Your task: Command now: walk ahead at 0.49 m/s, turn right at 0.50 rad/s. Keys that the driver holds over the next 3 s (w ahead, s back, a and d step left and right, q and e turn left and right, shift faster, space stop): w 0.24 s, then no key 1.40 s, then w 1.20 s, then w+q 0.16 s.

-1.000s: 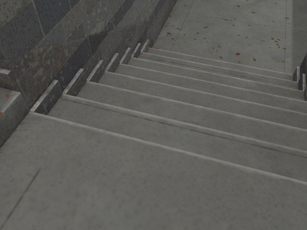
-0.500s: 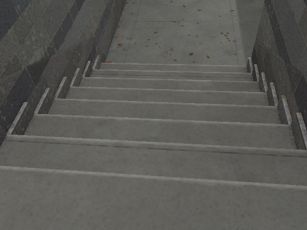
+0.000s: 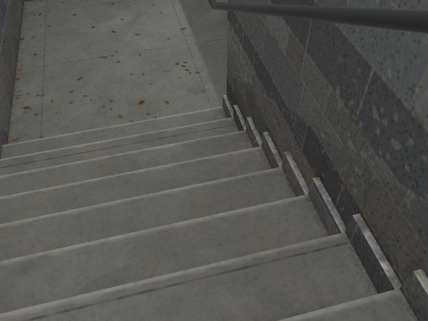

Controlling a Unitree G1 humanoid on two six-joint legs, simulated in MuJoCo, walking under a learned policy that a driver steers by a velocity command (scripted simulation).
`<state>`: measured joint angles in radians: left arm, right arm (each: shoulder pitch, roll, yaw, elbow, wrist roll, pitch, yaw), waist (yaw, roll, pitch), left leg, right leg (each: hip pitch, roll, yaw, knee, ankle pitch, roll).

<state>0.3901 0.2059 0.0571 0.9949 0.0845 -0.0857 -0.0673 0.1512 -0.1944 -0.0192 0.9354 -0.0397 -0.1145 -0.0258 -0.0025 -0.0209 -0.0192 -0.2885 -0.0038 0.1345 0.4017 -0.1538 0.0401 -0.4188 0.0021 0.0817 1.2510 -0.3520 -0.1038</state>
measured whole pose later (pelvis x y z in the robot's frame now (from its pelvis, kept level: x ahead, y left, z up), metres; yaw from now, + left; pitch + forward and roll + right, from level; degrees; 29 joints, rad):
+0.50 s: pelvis +0.21 -0.04 +0.01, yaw -4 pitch +0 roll +1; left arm 0.24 0.19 0.04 0.93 0.03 -0.09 -0.01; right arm 0.28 -0.19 -0.03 0.98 -0.03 -0.04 -0.01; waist -0.01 0.03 0.08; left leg -0.43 0.03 0.02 1.01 -0.41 0.01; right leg -0.27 0.02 -0.10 0.36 -0.10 -0.09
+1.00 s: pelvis +0.26 +0.01 +0.01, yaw -4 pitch -2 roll +0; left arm 0.22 0.18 0.02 1.08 0.00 0.01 0.02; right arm 0.25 -0.18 0.02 1.02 -0.01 0.00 -0.02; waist -0.01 -0.01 0.02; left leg -0.12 -0.05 0.00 0.32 -0.17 0.05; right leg -0.14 -0.04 -0.07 0.31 -0.14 0.01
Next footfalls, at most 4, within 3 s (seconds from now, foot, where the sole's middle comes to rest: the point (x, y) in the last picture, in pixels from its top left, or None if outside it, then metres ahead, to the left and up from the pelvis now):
0.32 right None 0.31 -0.12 -0.78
0.70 left None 0.31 0.09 -0.78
2.38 left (187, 300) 0.64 0.13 -0.93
2.90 right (252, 235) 0.99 -0.13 -1.08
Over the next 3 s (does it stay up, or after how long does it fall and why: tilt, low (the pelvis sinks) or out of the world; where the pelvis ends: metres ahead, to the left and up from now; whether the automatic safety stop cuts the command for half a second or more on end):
stays up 0.90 -0.03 -0.32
